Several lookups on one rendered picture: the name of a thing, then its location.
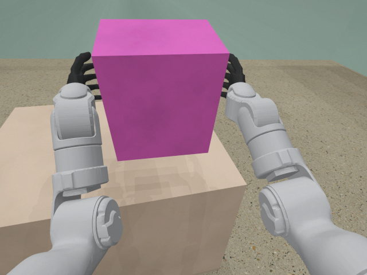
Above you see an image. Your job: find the robot right forearm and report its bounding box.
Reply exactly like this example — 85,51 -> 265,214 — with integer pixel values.
225,82 -> 331,214

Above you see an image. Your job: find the robot left upper arm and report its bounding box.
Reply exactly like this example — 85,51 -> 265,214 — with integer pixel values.
7,195 -> 123,275

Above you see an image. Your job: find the pedestal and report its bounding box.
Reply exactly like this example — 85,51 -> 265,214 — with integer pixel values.
0,101 -> 247,275

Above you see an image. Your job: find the robot left forearm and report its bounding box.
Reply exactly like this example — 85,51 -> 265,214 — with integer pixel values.
50,82 -> 109,243

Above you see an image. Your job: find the robot right upper arm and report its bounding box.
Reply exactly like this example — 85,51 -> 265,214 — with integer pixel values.
259,176 -> 367,275

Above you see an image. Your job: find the left robot hand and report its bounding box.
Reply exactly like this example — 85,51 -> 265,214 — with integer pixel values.
67,52 -> 102,100

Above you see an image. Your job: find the right robot hand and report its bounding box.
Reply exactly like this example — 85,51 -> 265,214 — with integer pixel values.
221,53 -> 246,98

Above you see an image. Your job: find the carton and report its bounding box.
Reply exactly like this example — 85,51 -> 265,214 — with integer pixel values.
91,19 -> 230,161

